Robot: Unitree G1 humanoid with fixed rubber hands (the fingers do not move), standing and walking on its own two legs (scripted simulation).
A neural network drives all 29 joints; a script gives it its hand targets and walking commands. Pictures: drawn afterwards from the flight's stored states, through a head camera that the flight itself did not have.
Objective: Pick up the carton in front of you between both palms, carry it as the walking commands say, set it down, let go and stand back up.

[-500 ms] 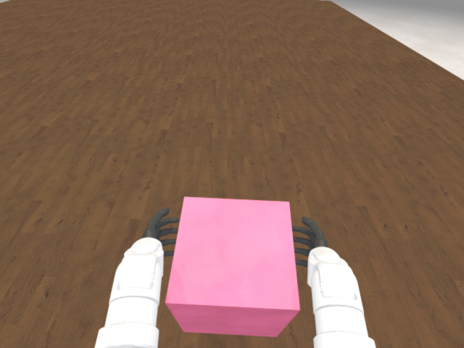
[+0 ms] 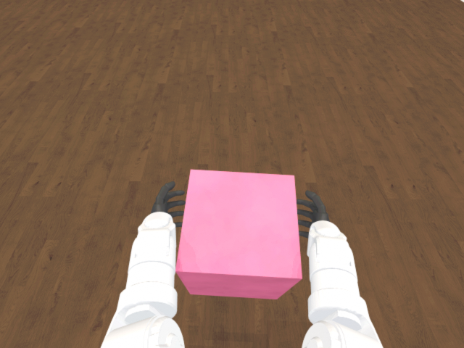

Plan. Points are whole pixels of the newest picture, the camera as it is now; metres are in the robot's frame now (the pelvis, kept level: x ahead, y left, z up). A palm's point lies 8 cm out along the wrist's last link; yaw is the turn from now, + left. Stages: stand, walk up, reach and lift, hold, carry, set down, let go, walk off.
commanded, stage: set down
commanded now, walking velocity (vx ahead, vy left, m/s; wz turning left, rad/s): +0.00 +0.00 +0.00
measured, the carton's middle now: (237, 240) +0.36 -0.01 -0.09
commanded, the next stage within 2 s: none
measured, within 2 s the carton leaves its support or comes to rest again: neither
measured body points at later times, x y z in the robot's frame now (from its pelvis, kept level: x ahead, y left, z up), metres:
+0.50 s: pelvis -0.03 -0.01 -0.11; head +0.19 -0.02 +0.28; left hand +0.39 +0.12 -0.18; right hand +0.40 -0.18 -0.19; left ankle +0.04 +0.12 -0.73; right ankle +0.04 -0.12 -0.73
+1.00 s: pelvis -0.06 -0.01 -0.24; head +0.23 -0.05 +0.10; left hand +0.43 +0.10 -0.34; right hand +0.45 -0.20 -0.35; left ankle +0.04 +0.12 -0.73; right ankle +0.04 -0.12 -0.73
